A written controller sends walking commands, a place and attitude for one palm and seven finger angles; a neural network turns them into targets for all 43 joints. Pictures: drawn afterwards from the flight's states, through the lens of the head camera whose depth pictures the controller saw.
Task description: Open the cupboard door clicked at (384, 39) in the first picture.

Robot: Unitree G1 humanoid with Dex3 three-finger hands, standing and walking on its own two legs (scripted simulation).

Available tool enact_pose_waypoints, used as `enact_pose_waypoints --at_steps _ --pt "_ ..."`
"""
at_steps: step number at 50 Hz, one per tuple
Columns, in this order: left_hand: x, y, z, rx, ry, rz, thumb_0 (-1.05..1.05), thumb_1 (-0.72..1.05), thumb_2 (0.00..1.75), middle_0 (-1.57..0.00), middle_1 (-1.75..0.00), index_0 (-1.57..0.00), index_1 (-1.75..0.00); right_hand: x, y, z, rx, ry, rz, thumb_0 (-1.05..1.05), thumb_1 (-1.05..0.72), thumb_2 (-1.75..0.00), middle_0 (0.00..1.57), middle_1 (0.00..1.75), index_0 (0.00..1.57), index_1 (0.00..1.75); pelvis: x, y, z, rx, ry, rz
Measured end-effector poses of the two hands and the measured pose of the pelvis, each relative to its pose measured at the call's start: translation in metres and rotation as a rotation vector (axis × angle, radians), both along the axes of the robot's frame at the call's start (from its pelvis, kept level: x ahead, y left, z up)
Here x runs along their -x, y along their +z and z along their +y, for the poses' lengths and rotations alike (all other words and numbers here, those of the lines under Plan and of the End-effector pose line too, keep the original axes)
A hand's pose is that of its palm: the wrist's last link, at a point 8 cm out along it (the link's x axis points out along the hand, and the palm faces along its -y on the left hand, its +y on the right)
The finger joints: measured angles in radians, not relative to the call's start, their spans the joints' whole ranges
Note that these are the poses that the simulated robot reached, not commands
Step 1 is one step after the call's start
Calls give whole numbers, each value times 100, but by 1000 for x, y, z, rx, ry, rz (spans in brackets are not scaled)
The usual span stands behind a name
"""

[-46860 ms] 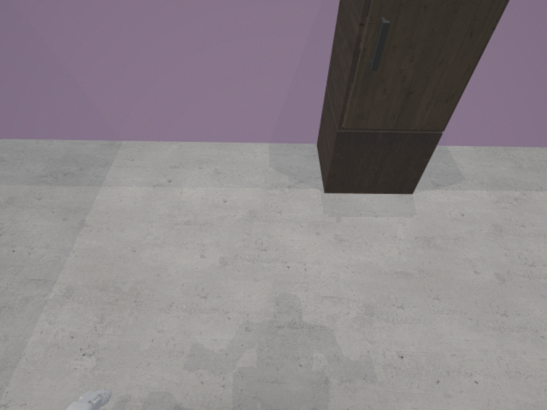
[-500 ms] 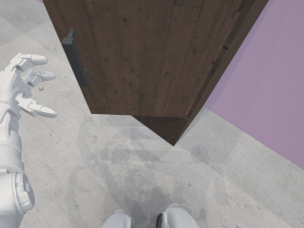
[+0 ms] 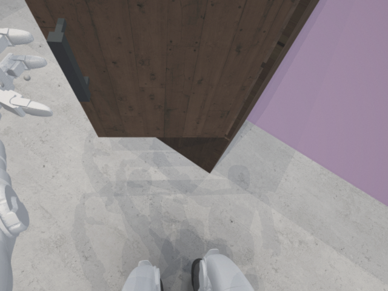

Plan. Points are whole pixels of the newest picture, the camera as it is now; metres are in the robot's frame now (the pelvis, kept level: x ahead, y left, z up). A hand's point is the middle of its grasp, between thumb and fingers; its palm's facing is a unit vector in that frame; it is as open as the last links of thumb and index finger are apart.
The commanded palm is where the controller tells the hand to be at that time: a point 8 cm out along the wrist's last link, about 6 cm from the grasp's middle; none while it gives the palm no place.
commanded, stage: move the hooked fingers beside the handle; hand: left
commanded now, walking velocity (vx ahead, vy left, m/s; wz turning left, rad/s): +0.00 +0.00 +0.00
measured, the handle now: (74, 64) +0.54 +0.20 +0.07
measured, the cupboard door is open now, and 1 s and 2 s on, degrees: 37 37 37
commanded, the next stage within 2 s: slide the fingers in behind the handle in 0.78 s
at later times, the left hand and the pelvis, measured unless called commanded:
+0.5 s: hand (20, 83) +0.49 +0.28 +0.08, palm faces -0.03 -1.00 -0.02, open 14.0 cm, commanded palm +0.47 +0.31 +0.07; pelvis +0.01 +0.01 +0.00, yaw +0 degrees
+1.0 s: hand (24, 88) +0.48 +0.27 +0.07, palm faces -0.03 -1.00 -0.02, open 14.0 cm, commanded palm +0.47 +0.31 +0.07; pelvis +0.00 +0.01 +0.00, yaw +0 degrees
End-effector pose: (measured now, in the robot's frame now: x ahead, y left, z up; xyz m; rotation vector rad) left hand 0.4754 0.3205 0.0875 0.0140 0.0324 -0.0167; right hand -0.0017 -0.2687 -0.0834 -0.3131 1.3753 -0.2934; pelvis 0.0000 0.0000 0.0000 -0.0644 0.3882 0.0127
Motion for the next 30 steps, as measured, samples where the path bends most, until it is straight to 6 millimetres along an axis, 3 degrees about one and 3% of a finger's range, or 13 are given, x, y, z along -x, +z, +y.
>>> enact_pose_waypoints --at_steps 11,23,30 --pt "-1 -11 1 -2 -5 20 -1 -50 30 -30 -120 -30 -120 5 3 7 -11 -27 17 0 -91 -90 21 30 21 30 -5 1 4 4 -16 12" --pt "7 -3 12 -13 -7 -2 -1 -50 30 -30 -120 -30 -120 -10 5 10 -8 -1 -7 0 -91 -90 21 30 21 30 -6 3 7 14 -1 -3" --pt "10 -12 10 18 -9 23 -1 -50 30 -30 -120 -30 -120 -18 3 11 -4 16 -30 0 -91 -90 21 30 21 30 -4 1 10 13 -1 -5"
